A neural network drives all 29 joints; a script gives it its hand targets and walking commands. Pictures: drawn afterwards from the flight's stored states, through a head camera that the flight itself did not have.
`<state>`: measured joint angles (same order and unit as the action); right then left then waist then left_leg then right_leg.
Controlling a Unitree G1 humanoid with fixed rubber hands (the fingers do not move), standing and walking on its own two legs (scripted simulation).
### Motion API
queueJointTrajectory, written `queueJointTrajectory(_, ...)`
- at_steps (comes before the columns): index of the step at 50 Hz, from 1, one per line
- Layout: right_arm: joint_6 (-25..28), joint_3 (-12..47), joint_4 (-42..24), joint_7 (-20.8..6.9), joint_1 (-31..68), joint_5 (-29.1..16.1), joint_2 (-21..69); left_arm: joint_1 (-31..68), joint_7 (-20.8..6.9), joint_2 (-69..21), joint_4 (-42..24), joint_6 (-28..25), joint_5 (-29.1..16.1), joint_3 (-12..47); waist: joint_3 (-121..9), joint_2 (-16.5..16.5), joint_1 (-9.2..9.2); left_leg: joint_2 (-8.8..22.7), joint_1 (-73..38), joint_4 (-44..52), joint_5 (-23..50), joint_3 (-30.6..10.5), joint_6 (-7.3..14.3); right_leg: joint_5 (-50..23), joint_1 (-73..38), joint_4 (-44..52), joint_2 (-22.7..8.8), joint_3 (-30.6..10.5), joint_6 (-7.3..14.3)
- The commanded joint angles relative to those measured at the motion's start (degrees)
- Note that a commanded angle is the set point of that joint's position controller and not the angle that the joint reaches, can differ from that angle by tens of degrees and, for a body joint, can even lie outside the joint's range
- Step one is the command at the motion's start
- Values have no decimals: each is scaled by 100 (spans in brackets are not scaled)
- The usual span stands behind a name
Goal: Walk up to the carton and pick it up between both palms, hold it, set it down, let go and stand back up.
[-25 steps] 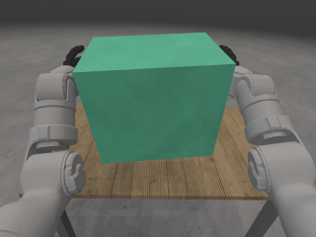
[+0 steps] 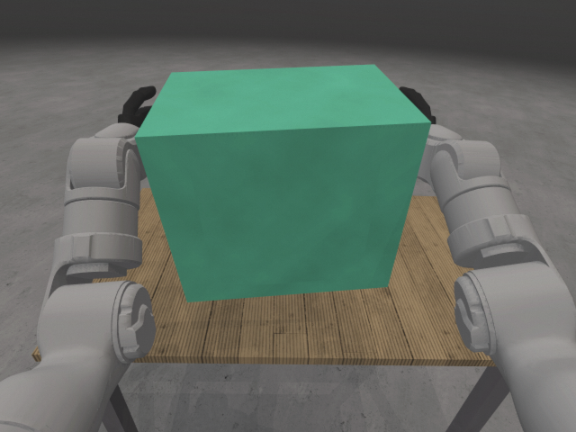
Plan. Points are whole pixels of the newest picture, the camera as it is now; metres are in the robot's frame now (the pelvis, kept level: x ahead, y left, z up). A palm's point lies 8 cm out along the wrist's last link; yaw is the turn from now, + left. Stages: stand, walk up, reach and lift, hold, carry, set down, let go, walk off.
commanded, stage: hold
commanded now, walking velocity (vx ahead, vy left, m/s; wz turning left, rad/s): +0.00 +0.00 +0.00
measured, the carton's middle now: (281, 182) +0.36 +0.00 +0.25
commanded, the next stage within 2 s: none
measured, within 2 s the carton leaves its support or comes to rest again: neither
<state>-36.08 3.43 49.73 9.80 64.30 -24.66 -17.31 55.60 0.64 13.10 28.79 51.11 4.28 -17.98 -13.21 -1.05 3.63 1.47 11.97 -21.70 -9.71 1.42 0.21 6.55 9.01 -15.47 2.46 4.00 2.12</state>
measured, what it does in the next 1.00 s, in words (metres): stands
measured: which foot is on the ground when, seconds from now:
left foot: down 0.00-1.00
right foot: down 0.00-1.00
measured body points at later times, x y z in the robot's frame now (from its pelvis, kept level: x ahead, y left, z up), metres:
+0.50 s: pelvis +0.00 +0.00 +0.00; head -0.09 +0.01 +0.44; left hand +0.38 +0.19 +0.31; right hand +0.39 -0.18 +0.32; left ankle +0.02 +0.11 -0.75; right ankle +0.02 -0.09 -0.75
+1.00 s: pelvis +0.00 +0.00 +0.00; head -0.09 +0.01 +0.44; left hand +0.39 +0.19 +0.31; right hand +0.39 -0.18 +0.31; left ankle +0.02 +0.11 -0.75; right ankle +0.02 -0.09 -0.75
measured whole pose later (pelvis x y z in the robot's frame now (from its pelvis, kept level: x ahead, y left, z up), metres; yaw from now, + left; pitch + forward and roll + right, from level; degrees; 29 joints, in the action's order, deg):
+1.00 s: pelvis +0.00 +0.00 +0.00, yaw +0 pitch +0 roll -1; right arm -36.8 3.6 51.9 9.8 65.9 -24.7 -17.5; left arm 57.2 0.7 13.3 31.5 50.3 4.2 -18.4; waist -13.7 -1.4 3.5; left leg 1.4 12.2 -21.7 -9.5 1.3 0.3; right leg 6.1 9.1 -15.2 2.5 3.9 2.1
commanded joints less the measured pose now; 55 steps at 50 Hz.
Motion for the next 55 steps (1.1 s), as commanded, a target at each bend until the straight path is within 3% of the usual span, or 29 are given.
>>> queueJointTrajectory(1, 103, 805, -2314, -799, 4659, -933, 3787, 4539, -849, -3480, -1401, -557, -1018, 1948, -2119, -206, -4, -169, -331, 165, 1141, -478, -186, -1135, -1102, -46, 19, -694, -228)
queueJointTrajectory(5, 86, 830, -2466, -788, 4726, -948, 3823, 4565, -862, -3459, -1372, -555, -1074, 1970, -2153, -82, 17, -175, -271, 208, 1039, -479, -163, -1067, -1142, -38, 19, -682, -233)
queueJointTrajectory(14, 52, 719, -2243, -772, 4753, -912, 3753, 4593, -906, -3491, -1252, -525, -1006, 1914, -2083, -220, 59, -162, -302, 235, 972, -470, -191, -989, -1068, 5, 16, -704, -196)
queueJointTrajectory(19, 57, 740, -2136, -802, 4790, -882, 3815, 4605, -901, -3461, -1126, -541, -967, 1804, -1950, -87, -15, -156, -215, 286, 820, -483, -141, -807, -1047, 28, -2, -708, -198)
queueJointTrajectory(32, 98, 683, -2054, -818, 4899, -911, 3800, 4738, -884, -3547, -1099, -596, -1031, 1887, -2081, -234, 28, -158, -213, 212, 898, -492, -176, -885, -1053, -2, -16, -731, -184)
queueJointTrajectory(38, 88, 658, -2034, -826, 4913, -875, 3772, 4651, -902, -3457, -908, -597, -999, 1787, -1939, -71, 8, -162, -107, 274, 735, -503, -121, -742, -1039, 37, -11, -728, -209)
queueJointTrajectory(48, 125, 735, -2222, -804, 4948, -927, 3820, 4680, -898, -3574, -1102, -615, -1059, 1910, -2164, -125, 22, -154, -238, 191, 974, -505, -165, -1001, -1133, 5, -5, -752, -190)
queueJointTrajectory(55, 118, 695, -2175, -833, 4930, -931, 3790, 4758, -830, -3642, -1171, -621, -1118, 2030, -2173, -238, 51, -127, -240, 223, 878, -528, -196, -799, -996, 12, 14, -719, -163)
